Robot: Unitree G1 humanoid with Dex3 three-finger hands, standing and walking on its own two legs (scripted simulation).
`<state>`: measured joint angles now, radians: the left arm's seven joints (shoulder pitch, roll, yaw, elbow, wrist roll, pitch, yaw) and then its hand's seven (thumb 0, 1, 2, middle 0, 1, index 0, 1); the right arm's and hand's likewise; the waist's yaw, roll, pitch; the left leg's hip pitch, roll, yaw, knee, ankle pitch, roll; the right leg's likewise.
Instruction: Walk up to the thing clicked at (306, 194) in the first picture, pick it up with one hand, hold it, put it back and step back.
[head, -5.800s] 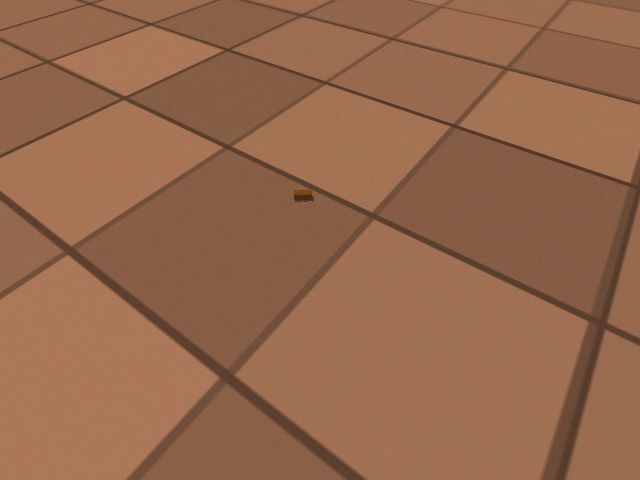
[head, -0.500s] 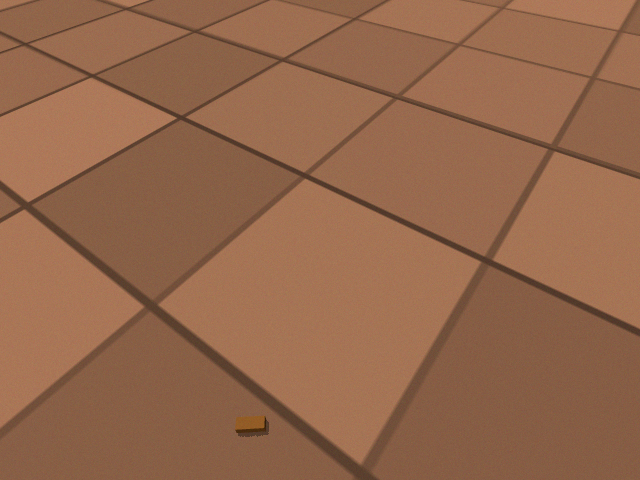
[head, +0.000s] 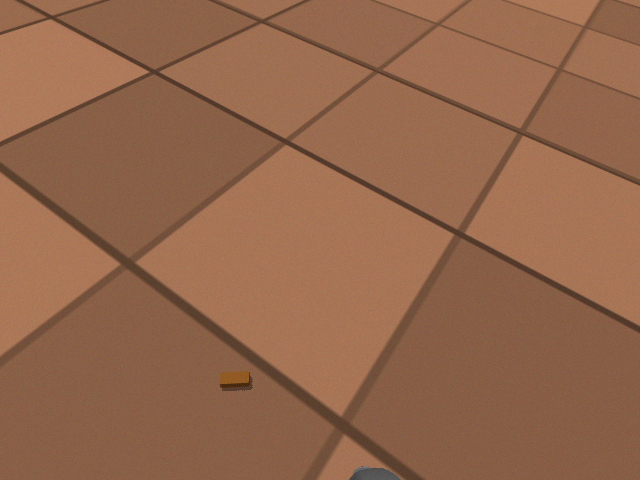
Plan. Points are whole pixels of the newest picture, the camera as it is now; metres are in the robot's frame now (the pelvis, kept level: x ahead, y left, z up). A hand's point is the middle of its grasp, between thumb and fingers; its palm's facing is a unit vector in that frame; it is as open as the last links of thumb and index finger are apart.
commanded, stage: walk up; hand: left
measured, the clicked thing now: (235, 379) +0.49 +0.20 -0.75
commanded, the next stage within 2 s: stand in 1.28 s
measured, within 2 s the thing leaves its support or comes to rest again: neither
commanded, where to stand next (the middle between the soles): +0.12 -0.04 m, yaw -1 degrees
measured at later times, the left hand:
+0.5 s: hand (173, 469) +0.17 +0.19 -0.13, palm faces -0.03 -0.93 -0.37, open 7.4 cm
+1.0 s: hand out of the picture +0.09 +0.23 -0.15, palm faces -0.01 -0.93 -0.36, open 7.4 cm
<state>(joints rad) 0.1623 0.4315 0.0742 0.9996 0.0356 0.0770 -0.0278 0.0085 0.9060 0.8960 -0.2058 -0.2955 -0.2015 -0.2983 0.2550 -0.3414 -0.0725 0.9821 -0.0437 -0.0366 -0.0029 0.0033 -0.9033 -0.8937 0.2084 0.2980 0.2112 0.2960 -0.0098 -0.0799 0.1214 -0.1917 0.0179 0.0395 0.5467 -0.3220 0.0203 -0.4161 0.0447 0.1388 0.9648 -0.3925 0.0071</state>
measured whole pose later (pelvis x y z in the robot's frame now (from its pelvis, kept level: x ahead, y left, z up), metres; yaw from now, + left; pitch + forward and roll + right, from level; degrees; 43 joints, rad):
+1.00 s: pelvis +0.02 -0.03 +0.00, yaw +0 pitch -3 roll +0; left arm 0.14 0.36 0.00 1.08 0.01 -0.01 0.00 0.01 0.90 0.90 -0.21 -0.30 -0.20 -0.30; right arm 0.11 -0.35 -0.01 1.01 -0.01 0.01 0.02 0.00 -0.91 -0.89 0.20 0.30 0.21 0.30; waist 0.02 0.02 0.08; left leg -0.23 -0.02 0.00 0.51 -0.24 0.02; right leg -0.17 -0.01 -0.01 0.51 -0.28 0.01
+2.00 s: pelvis +0.03 -0.04 +0.01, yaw +0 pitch -2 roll +0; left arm 0.09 0.35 0.00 1.15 0.01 -0.02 -0.01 0.01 0.90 0.90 -0.21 -0.30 -0.20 -0.30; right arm 0.09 -0.35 0.01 1.15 -0.01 -0.02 0.01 0.00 -0.91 -0.89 0.20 0.30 0.21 0.30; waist 0.00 0.01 0.04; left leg -0.14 0.00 -0.02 0.32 -0.14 0.00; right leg -0.07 0.00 -0.02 0.30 -0.18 0.00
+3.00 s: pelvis +0.04 -0.05 +0.01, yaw +0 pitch -2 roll +0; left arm 0.11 0.35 0.00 1.14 0.01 -0.01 -0.01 0.01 0.90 0.90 -0.21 -0.30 -0.20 -0.30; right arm 0.10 -0.35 0.01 1.14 -0.01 -0.01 0.00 0.00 -0.91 -0.89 0.20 0.30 0.21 0.30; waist 0.00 0.00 0.05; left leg -0.14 0.00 -0.02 0.32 -0.15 0.00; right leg -0.08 0.00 -0.02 0.30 -0.20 0.00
